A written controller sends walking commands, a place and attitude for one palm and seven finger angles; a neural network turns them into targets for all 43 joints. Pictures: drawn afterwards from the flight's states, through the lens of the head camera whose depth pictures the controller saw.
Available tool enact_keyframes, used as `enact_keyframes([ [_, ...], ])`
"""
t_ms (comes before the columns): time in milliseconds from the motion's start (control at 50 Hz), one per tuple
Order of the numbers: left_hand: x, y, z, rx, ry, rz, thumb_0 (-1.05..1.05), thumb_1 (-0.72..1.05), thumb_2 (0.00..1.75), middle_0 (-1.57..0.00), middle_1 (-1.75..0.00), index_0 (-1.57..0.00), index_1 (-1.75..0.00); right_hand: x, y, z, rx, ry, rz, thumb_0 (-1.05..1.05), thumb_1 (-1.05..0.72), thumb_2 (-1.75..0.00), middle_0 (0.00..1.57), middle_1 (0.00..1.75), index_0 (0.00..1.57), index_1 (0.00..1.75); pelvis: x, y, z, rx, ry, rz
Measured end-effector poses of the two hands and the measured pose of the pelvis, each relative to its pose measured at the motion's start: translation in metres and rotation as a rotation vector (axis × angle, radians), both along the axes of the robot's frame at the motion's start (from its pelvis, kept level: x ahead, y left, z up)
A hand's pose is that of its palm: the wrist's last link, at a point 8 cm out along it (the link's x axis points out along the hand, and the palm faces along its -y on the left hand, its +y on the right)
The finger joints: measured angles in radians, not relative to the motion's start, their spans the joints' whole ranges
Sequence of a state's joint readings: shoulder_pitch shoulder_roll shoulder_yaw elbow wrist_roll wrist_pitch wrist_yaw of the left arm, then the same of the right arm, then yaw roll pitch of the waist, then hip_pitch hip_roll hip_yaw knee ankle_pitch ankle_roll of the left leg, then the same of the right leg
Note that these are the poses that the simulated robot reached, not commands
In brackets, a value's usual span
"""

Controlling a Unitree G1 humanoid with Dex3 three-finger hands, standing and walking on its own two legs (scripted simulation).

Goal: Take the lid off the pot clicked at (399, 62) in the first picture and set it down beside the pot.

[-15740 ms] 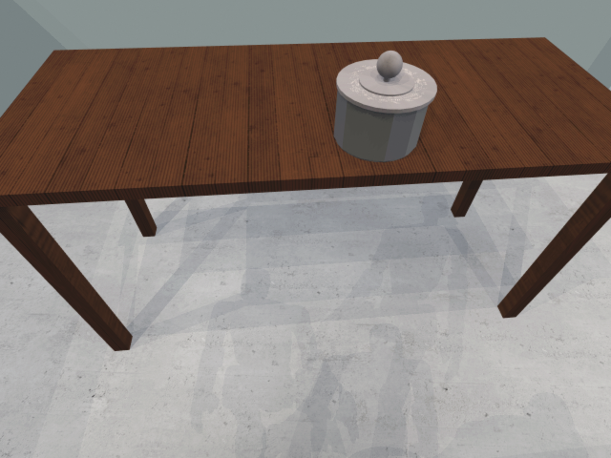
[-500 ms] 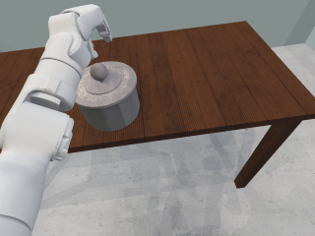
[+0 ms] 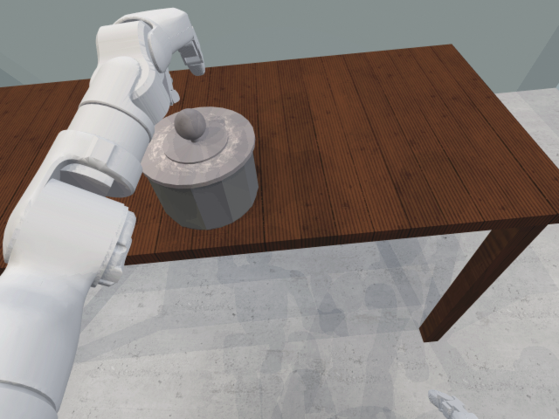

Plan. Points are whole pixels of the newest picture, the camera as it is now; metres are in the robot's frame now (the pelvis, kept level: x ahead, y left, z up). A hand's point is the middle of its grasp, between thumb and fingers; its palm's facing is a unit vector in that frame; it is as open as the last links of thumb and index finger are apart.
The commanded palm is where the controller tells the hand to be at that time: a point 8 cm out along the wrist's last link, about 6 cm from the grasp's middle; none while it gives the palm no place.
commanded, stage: lower the open fingers around the knob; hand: left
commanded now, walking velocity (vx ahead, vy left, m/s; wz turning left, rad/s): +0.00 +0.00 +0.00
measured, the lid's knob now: (190, 124) +0.52 +0.12 +0.16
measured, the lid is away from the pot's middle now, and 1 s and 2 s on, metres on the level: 0.00 0.00 0.00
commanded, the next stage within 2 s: close the fingers and squeeze the knob in 1.14 s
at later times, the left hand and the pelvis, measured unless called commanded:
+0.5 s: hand (172, 106) +0.48 +0.12 +0.21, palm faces -0.30 -0.10 -0.95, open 10.0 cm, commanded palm +0.47 +0.13 +0.27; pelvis +0.00 +0.00 +0.00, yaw +0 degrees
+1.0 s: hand (183, 125) +0.48 +0.12 +0.18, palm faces -0.35 -0.09 -0.93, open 10.2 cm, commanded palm +0.47 +0.13 +0.24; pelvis +0.00 +0.00 +0.00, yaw +0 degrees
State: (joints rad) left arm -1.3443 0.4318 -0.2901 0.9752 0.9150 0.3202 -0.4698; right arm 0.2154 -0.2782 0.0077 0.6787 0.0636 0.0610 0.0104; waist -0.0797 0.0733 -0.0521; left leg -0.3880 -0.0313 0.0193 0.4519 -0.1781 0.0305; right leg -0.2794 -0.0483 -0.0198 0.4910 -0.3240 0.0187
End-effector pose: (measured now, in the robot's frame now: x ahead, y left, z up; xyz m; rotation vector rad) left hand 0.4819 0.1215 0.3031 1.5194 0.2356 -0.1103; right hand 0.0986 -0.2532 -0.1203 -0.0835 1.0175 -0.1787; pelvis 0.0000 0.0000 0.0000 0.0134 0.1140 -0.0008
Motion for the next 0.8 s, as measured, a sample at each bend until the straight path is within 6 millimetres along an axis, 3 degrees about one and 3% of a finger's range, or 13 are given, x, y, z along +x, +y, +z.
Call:
enact_keyframes([
  [260,-0.001,0.004,-0.015,-0.041,0.063,0.02,0.0,-0.41,1.74,-0.89,-0.09,-0.89,-0.09,-0.02,-0.003,-0.004,-0.005,0.059,-0.019,0.01,-0.91,-0.9,0.2,0.3,0.2,0.3,0.002,0.002,0.0,-0.001,-0.008,0.0],
  [800,-0.005,0.005,-0.051,-0.047,0.122,0.007,0.0,-0.41,1.74,-0.89,-0.09,-0.89,-0.09,-0.025,0.0,-0.003,-0.015,0.044,-0.032,0.01,-0.91,-0.9,0.2,0.3,0.2,0.3,-0.002,0.005,-0.001,-0.004,-0.006,-0.003],
])
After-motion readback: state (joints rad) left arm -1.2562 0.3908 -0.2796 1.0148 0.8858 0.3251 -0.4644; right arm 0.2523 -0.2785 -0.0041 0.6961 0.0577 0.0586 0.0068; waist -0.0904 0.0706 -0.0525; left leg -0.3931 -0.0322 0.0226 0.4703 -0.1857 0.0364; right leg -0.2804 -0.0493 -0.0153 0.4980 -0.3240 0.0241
